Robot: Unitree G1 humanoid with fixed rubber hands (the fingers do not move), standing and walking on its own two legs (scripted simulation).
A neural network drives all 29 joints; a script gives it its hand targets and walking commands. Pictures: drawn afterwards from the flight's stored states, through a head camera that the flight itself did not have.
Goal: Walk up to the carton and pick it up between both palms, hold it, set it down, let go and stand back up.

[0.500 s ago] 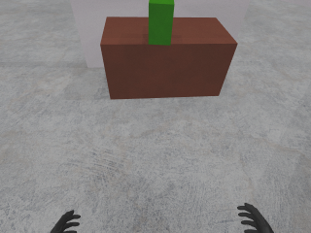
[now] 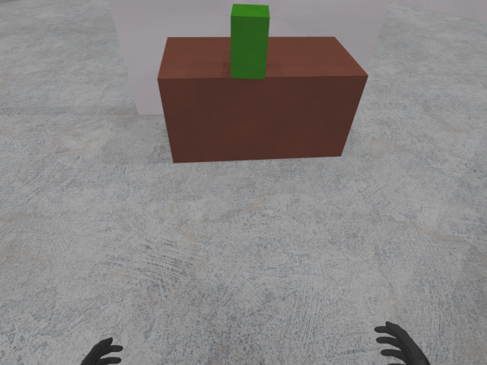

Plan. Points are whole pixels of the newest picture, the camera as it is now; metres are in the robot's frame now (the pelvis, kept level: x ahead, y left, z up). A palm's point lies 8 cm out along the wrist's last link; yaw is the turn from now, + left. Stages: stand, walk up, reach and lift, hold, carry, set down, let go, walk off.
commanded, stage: walk up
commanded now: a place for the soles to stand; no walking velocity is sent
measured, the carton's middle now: (249, 42) +1.54 -0.02 -0.06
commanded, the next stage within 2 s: none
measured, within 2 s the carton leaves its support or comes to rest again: neither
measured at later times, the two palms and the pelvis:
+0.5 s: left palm out of the picture +0.10 +0.26 -0.10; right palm (446, 343) +0.20 -0.35 -0.07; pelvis +0.09 -0.04 +0.00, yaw +0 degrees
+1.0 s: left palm (105, 317) +0.24 +0.26 -0.09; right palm (431, 295) +0.28 -0.35 -0.06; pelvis +0.16 -0.04 +0.00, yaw +1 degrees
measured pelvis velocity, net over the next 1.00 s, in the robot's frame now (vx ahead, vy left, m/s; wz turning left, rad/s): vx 0.16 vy -0.04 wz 0.01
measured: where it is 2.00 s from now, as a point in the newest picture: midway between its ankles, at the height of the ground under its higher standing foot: (251, 338)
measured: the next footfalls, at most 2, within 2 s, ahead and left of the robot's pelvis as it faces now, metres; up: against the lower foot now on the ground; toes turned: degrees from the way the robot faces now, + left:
left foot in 0.58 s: +0.29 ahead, +0.08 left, +0.00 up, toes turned -1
right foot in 1.00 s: +0.25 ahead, -0.14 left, +0.00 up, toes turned -2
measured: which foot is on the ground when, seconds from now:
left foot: down 0.00-0.18, up 0.20-0.56, down 0.58-1.00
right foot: down 0.00-0.62, up 0.64-0.98, down 1.00-1.00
